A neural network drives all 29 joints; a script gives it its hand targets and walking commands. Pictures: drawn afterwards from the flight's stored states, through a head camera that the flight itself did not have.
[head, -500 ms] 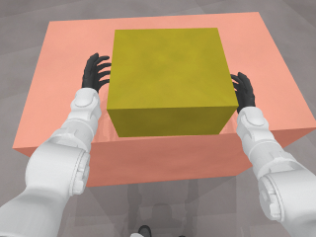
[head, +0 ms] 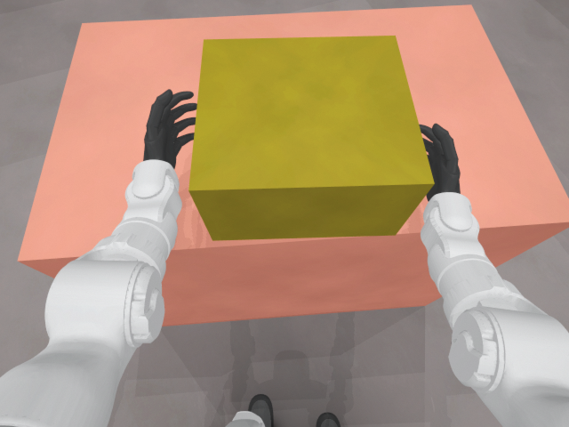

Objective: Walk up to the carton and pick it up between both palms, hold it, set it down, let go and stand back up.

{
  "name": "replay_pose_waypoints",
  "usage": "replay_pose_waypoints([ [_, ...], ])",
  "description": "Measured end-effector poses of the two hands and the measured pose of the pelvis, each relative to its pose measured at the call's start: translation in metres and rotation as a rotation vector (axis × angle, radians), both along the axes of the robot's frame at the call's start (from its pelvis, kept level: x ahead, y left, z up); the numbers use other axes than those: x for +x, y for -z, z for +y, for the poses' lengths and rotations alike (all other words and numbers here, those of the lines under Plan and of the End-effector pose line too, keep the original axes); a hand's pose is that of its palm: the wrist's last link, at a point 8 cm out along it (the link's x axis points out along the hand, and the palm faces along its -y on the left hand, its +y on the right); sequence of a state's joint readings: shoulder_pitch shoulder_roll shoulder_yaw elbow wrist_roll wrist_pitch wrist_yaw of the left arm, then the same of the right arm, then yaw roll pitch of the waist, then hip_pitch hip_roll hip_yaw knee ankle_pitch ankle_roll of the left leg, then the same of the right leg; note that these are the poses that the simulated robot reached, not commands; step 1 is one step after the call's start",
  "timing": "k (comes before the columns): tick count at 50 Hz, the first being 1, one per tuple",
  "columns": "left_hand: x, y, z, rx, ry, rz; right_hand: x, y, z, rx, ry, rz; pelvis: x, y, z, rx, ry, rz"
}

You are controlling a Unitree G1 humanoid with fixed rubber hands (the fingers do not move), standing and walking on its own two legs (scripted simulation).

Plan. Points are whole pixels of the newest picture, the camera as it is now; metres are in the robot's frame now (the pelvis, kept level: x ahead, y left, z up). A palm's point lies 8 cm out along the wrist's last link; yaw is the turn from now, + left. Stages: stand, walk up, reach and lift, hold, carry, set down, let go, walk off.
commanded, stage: reach and lift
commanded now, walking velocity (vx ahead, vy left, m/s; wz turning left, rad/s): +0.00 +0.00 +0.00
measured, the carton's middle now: (302, 140) +0.54 +0.01 +0.00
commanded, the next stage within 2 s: none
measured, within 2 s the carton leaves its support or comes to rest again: leaves its support in 1.46 s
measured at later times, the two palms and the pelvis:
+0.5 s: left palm (165, 158) +0.47 +0.20 +0.04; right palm (440, 188) +0.45 -0.18 +0.02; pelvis +0.00 +0.00 +0.00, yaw +0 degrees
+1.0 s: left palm (168, 165) +0.46 +0.19 +0.04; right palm (445, 199) +0.43 -0.18 +0.02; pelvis +0.00 +0.00 +0.00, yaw +0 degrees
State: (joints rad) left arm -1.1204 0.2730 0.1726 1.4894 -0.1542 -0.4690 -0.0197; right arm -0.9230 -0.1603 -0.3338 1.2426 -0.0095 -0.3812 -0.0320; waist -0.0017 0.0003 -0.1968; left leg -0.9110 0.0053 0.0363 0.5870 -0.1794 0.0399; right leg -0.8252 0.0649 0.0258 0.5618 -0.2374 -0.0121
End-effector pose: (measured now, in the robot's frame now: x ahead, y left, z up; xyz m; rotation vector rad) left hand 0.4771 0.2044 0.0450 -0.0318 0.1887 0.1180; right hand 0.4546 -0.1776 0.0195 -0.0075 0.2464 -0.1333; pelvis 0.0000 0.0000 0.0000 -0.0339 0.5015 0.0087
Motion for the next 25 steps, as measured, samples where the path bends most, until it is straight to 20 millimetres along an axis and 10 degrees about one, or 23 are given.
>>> replay_pose_waypoints([
  [25,-0.0061,0.0025,-0.0048,0.006,-0.048,-0.074,-0.0059,0.0002,0.0004,-0.052,0.005,-0.076,0.0008,-0.0001,-0.0003,0.000,0.000,0.001],
])
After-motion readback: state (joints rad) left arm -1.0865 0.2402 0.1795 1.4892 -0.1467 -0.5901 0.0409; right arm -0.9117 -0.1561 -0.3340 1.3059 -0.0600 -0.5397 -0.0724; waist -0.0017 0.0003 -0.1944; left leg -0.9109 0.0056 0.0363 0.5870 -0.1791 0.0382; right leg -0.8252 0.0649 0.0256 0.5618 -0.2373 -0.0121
